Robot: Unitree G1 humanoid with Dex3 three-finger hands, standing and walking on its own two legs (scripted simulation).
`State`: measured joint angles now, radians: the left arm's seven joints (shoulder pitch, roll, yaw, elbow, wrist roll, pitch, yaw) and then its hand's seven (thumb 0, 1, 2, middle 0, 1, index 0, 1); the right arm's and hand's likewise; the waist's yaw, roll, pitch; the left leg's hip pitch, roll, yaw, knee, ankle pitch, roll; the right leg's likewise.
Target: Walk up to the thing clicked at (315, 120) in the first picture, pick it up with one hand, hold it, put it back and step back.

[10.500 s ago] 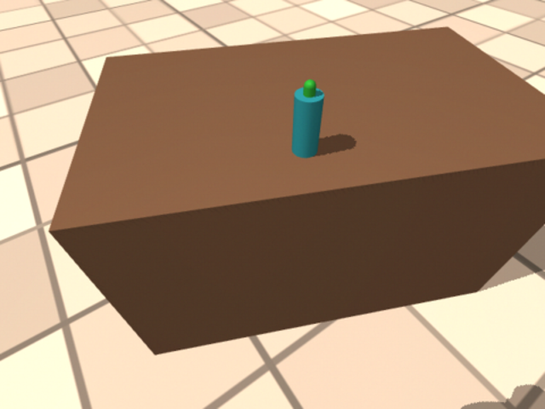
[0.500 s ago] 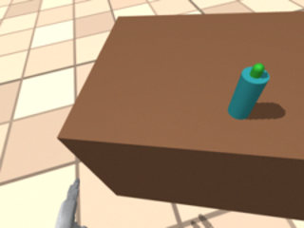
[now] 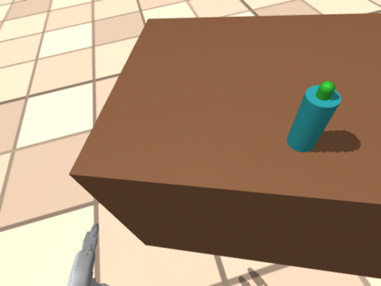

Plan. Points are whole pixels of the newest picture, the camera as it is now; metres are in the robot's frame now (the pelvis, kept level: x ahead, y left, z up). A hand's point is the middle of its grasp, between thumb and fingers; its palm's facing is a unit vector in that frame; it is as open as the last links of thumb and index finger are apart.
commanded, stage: approach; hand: right
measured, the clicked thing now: (312, 116) +0.46 -0.20 +0.09
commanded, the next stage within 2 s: close in in 0.48 s
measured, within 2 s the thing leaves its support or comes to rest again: neither
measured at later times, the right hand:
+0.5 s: hand out of the picture +0.43 -0.33 +0.11, palm faces +0.09 +1.00 +0.05, open 17.4 cm
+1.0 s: hand (323, 114) +0.48 -0.23 +0.07, palm faces +0.15 +0.99 +0.03, open 17.6 cm
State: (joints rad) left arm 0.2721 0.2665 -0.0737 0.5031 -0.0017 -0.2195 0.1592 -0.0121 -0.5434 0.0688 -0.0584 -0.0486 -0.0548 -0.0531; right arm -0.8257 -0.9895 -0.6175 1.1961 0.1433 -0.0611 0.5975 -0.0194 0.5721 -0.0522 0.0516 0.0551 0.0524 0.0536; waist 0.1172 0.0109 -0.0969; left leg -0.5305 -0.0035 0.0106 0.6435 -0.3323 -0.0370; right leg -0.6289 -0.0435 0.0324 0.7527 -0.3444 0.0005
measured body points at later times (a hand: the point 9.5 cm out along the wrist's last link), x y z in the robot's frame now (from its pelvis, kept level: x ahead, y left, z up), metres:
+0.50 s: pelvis -0.01 +0.01 -0.01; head +0.08 -0.03 +0.43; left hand +0.15 +0.26 -0.06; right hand +0.42 -0.38 +0.11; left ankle -0.02 +0.15 -0.71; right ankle +0.01 -0.11 -0.71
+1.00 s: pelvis -0.02 +0.01 -0.04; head +0.08 -0.02 +0.40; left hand +0.12 +0.27 -0.07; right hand +0.47 -0.28 +0.07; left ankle -0.02 +0.15 -0.71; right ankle +0.01 -0.11 -0.71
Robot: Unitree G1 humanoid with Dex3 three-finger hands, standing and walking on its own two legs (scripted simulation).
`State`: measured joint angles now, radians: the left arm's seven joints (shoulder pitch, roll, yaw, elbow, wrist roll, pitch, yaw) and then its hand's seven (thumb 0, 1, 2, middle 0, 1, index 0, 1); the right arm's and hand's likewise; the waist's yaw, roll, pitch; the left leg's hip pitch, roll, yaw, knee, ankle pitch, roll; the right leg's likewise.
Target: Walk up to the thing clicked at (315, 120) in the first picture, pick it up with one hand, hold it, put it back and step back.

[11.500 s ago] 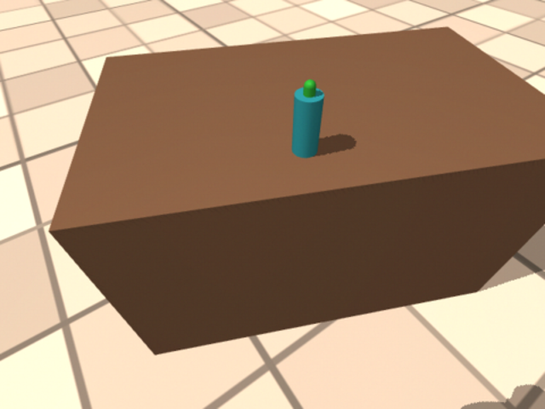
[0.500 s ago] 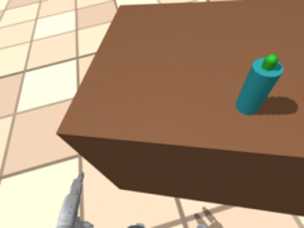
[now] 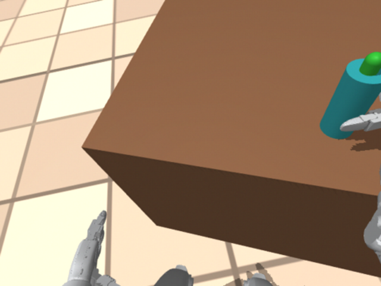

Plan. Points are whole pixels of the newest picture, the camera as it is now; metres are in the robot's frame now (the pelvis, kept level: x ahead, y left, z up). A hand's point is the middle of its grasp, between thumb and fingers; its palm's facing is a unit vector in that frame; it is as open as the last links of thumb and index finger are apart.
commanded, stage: close in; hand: right
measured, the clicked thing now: (353, 96) +0.47 -0.22 +0.13
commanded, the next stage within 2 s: rest palm in 0.06 s
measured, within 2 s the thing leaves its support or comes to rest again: leaves its support in 1.44 s
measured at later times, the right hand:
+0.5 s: hand (346, 98) +0.48 -0.22 +0.11, palm faces +0.17 +0.98 +0.03, open 17.2 cm
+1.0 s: hand (346, 86) +0.51 -0.22 +0.12, palm faces +0.17 +0.99 +0.03, open 12.7 cm
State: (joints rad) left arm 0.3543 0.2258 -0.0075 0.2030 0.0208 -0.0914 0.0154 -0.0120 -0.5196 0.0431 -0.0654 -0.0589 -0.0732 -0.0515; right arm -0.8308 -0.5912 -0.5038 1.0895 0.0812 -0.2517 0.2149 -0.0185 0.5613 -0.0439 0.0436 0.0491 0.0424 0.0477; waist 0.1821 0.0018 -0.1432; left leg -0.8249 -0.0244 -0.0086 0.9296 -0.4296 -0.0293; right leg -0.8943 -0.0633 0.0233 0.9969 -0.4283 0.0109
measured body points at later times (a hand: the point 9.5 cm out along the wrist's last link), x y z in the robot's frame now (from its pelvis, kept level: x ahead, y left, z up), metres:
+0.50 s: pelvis +0.00 +0.01 +0.00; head +0.08 -0.02 +0.45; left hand +0.15 +0.27 -0.02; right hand +0.47 -0.27 +0.11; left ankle +0.01 +0.14 -0.68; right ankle +0.02 -0.12 -0.68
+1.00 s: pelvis +0.00 +0.00 +0.01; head +0.09 -0.02 +0.45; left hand +0.14 +0.27 -0.02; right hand +0.49 -0.27 +0.12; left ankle +0.01 +0.14 -0.68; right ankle +0.02 -0.12 -0.68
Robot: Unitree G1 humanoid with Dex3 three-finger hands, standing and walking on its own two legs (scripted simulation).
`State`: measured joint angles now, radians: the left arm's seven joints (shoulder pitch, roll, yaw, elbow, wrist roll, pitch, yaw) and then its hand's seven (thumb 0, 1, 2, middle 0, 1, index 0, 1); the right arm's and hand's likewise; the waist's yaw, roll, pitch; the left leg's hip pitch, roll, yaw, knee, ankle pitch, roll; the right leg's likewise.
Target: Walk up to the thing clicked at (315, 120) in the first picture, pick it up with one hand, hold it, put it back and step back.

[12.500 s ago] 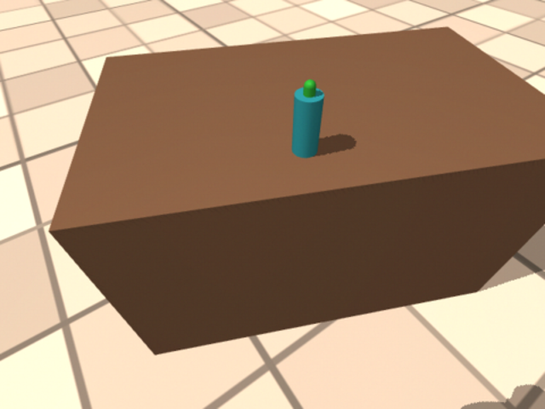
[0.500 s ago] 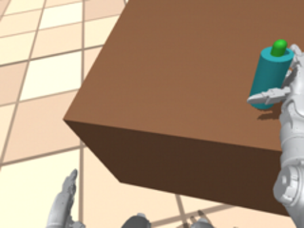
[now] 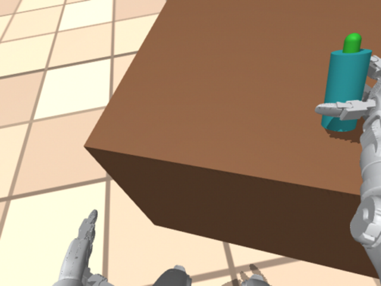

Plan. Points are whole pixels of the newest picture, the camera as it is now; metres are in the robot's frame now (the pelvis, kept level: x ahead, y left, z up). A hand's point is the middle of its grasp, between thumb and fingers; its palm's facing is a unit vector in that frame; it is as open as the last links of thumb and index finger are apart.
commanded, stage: close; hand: right
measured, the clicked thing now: (345, 83) +0.52 -0.21 +0.13
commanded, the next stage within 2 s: settle in 0.16 s
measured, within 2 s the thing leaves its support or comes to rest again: leaves its support in 0.44 s
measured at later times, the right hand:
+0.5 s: hand (347, 93) +0.50 -0.22 +0.11, palm faces +0.16 +0.99 +0.01, open 9.8 cm
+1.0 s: hand (358, 76) +0.51 -0.22 +0.15, palm faces +0.16 +0.99 +0.02, open 9.9 cm
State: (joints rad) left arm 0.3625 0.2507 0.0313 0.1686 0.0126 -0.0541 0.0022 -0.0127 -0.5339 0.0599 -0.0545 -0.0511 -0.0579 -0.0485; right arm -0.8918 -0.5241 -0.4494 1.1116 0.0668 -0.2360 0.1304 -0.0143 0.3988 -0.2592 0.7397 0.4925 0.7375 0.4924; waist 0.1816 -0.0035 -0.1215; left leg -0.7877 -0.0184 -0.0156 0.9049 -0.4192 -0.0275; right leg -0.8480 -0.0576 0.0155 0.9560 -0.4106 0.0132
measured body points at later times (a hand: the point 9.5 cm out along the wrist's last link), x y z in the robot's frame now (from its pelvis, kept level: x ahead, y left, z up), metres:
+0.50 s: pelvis +0.00 +0.00 +0.00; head +0.09 -0.02 +0.44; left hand +0.14 +0.27 -0.03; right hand +0.49 -0.27 +0.11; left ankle +0.01 +0.14 -0.68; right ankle +0.02 -0.12 -0.68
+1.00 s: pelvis +0.02 +0.00 +0.02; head +0.09 -0.02 +0.46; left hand +0.16 +0.26 -0.03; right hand +0.50 -0.28 +0.15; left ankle +0.01 +0.14 -0.68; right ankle +0.02 -0.12 -0.68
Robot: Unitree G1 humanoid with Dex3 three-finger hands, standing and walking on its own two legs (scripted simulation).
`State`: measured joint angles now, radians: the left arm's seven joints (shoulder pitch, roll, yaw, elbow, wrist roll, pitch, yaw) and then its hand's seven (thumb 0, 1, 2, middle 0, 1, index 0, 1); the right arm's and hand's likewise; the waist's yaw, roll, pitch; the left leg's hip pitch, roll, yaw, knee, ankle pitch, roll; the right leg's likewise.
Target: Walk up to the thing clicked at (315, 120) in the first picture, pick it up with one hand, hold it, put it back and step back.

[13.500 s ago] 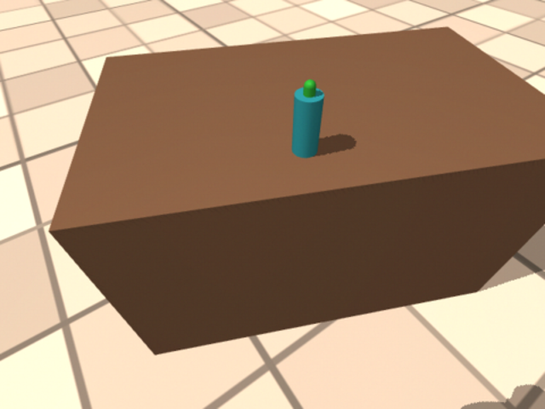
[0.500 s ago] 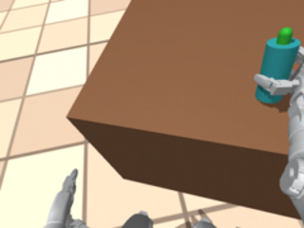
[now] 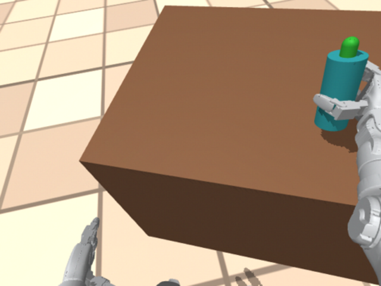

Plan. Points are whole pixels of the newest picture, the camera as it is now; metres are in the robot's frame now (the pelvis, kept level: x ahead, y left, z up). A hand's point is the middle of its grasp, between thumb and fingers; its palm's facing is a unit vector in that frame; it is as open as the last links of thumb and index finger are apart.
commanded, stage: settle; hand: right
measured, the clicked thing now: (339, 85) +0.50 -0.21 +0.14
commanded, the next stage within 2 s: lift in 0.06 s
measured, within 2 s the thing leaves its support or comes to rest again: neither
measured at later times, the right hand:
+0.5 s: hand (345, 84) +0.48 -0.21 +0.16, palm faces +0.15 +0.99 +0.01, open 10.0 cm
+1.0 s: hand (371, 89) +0.38 -0.18 +0.24, palm faces +0.13 +0.99 -0.01, open 10.0 cm
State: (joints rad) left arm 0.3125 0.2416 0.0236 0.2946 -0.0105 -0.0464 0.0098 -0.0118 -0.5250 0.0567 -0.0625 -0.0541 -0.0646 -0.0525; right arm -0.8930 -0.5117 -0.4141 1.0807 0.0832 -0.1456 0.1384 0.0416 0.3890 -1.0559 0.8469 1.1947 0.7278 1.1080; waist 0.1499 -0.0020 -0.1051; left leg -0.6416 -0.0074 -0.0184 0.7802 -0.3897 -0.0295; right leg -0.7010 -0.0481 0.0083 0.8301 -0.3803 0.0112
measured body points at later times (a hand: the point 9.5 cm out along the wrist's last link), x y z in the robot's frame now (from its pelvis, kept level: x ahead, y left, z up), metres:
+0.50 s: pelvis +0.00 +0.00 +0.01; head +0.05 -0.01 +0.46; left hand +0.15 +0.27 -0.04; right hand +0.47 -0.26 +0.17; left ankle -0.01 +0.14 -0.70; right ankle +0.01 -0.12 -0.70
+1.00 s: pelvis -0.01 +0.01 +0.03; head -0.03 +0.03 +0.48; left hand +0.15 +0.27 -0.04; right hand +0.37 -0.24 +0.24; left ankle -0.01 +0.14 -0.70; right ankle +0.01 -0.12 -0.70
